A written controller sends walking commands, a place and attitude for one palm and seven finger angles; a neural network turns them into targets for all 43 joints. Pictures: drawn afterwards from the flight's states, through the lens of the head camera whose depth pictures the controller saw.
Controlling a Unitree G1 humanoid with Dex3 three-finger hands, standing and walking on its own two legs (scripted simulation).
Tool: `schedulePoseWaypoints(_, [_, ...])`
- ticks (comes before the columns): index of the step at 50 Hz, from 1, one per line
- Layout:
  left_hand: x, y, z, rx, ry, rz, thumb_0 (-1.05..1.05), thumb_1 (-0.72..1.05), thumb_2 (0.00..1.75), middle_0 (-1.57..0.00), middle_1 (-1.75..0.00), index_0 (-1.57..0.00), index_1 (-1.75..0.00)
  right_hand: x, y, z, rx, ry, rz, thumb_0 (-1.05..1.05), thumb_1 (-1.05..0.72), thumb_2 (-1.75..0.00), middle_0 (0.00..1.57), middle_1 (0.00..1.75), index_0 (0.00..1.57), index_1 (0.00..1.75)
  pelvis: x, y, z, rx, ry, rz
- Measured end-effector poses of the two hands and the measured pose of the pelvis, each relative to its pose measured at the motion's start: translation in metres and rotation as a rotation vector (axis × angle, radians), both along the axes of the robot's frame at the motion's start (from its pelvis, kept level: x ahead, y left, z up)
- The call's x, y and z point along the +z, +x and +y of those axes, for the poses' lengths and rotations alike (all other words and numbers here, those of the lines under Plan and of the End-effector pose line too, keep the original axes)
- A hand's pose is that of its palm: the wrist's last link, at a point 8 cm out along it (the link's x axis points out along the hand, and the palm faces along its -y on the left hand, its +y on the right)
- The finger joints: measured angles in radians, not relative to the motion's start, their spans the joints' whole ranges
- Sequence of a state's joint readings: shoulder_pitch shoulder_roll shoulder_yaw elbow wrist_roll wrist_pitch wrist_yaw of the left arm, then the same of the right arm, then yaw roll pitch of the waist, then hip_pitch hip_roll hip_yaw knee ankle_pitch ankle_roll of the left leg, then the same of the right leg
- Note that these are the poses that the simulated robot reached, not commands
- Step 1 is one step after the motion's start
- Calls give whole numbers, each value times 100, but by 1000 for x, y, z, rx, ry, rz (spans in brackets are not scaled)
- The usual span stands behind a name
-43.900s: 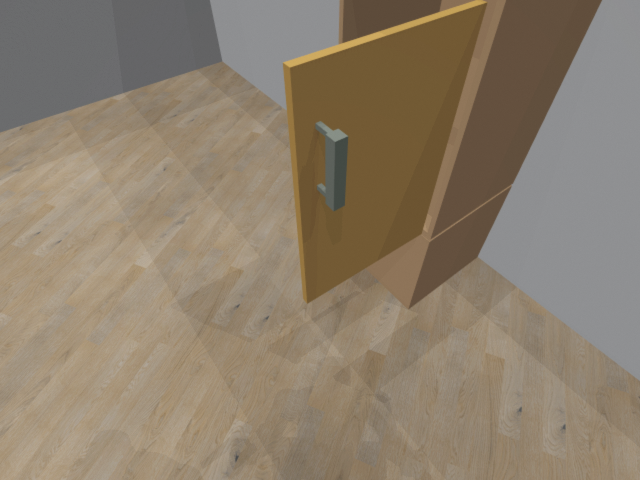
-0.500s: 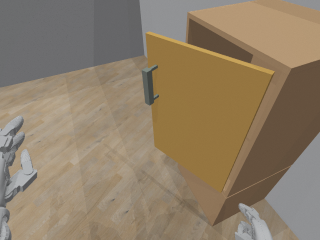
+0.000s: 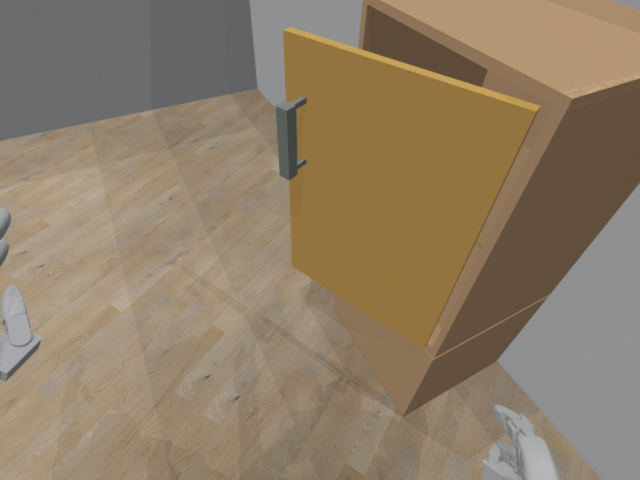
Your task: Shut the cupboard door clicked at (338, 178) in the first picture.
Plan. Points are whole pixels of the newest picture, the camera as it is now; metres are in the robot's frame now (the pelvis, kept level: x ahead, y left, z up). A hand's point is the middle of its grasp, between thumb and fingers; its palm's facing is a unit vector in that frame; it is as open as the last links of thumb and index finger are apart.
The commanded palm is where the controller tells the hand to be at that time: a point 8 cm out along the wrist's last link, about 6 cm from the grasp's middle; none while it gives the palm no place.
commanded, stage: step back with the hand held close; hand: left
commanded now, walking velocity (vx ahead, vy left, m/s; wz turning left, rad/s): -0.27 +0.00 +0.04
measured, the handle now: (294, 138) +0.66 +0.09 +0.09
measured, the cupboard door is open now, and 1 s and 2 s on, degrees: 25 25 25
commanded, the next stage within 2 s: stop stepping back and stand still in 1.26 s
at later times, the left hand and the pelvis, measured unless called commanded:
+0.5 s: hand out of the picture +0.14 +0.29 +0.17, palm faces +0.49 -0.74 -0.45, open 7.4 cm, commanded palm +0.08 +0.32 +0.19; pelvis -0.05 +0.01 -0.02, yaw +3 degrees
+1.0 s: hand out of the picture +0.09 +0.26 +0.18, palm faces +0.47 -0.77 -0.43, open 7.4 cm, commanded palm +0.02 +0.30 +0.19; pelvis -0.10 -0.01 -0.01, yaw +4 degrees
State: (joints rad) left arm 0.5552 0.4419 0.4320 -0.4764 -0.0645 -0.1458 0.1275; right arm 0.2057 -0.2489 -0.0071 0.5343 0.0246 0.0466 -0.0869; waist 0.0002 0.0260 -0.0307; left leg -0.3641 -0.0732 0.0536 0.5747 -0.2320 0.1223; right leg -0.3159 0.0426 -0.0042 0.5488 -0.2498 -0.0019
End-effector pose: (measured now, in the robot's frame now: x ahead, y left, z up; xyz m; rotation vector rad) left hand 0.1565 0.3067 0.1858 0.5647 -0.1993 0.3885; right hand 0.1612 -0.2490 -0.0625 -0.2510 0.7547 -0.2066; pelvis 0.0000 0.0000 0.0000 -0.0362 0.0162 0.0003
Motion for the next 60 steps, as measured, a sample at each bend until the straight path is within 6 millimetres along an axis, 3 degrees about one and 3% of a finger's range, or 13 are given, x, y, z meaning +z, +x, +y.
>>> schedulePoseWaypoints(14, [-6, -37, 14, 18, 26, -98, 2, 89, 90, -21, -30, -21, -30, -13, -47, 15, 40, -22, 35, 1, -90, -89, 20, 30, 20, 30, -11, -34, 9, 33, -17, -20])
schedulePoseWaypoints(26, [-1, -58, 18, 11, 58, -168, 2, 89, 90, -21, -30, -21, -30, -18, -52, 21, 77, -33, 22, 1, -90, -89, 20, 30, 20, 30, -18, -51, 11, 47, -24, -22])
schedulePoseWaypoints(36, [3, -71, 4, -38, 33, -153, 2, 89, 90, -21, -30, -21, -30, -2, -55, 24, 100, -7, -26, 1, -90, -89, 20, 30, 20, 30, -8, -69, 1, 23, -37, 3])
schedulePoseWaypoints(46, [8, -101, -13, -42, 49, -150, 2, 89, 90, -21, -30, -21, -30, 4, -79, 5, 95, -29, -25, 1, -90, -89, 20, 30, 20, 30, -5, -91, -13, 49, -18, 12])
schedulePoseWaypoints(53, [0, -117, 0, -24, 11, -184, 2, 89, 90, -21, -30, -21, -30, -1, -114, -2, 40, -73, 49, 1, -90, -89, 20, 30, 20, 30, -8, -103, -2, 78, -36, -1])
schedulePoseWaypoints(56, [-3, -122, 12, -27, 16, -176, 2, 89, 90, -21, -30, -21, -30, -1, -127, 4, 25, -87, 44, 1, -90, -89, 20, 30, 20, 30, -9, -114, 6, 79, -73, -5])
schedulePoseWaypoints(60, [11, -139, 24, -43, 45, -203, 2, 89, 90, -21, -30, -21, -30, 3, -137, 23, 46, -59, 14, 1, -90, -89, 20, 30, 20, 30, -5, -129, 11, 77, -101, -4])
